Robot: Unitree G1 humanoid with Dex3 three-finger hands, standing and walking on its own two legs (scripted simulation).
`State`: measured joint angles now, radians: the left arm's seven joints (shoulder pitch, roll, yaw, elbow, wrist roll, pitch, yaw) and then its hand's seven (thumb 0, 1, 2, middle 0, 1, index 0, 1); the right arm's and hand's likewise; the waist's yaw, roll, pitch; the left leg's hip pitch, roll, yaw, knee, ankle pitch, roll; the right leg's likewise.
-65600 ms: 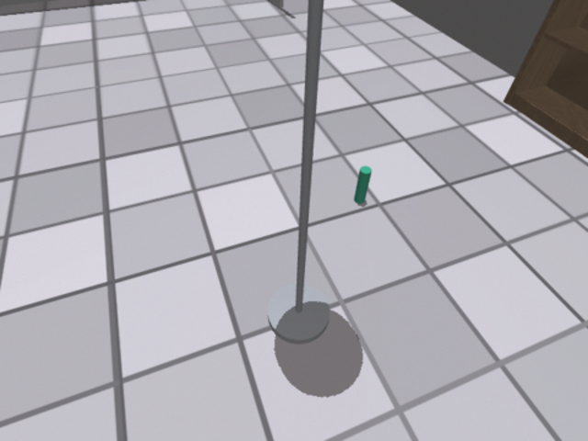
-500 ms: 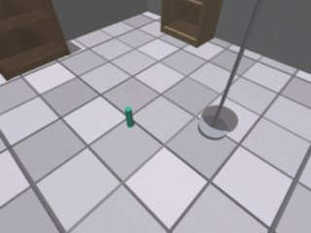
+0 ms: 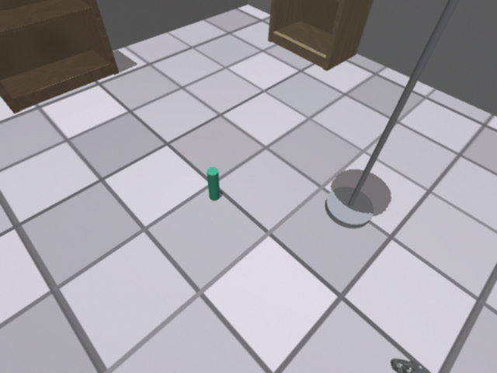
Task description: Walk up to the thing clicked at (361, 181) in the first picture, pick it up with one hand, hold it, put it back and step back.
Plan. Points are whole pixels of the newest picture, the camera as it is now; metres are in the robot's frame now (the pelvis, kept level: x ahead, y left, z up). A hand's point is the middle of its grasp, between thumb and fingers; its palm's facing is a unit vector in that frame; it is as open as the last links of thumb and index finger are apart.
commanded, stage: step back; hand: left
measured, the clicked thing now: (213, 184) +1.01 +0.18 -0.67
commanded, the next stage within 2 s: stand in 0.08 s
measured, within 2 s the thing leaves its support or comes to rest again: neither
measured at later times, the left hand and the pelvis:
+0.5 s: hand out of the picture +0.10 +0.25 -0.14, palm faces -0.04 -0.94 -0.33, open 7.4 cm; pelvis +0.00 +0.00 +0.01, yaw -1 degrees
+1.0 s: hand out of the picture +0.07 +0.26 -0.14, palm faces -0.05 -0.94 -0.33, open 7.4 cm; pelvis +0.00 +0.01 +0.01, yaw -1 degrees
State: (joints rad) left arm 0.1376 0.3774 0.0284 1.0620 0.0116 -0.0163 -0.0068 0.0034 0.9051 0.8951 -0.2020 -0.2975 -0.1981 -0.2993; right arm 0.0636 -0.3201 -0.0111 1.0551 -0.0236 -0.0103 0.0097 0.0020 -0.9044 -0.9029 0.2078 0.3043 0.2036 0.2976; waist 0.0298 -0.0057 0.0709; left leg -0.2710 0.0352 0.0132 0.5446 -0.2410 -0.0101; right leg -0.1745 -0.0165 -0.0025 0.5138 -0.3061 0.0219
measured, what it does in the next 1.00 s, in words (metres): stands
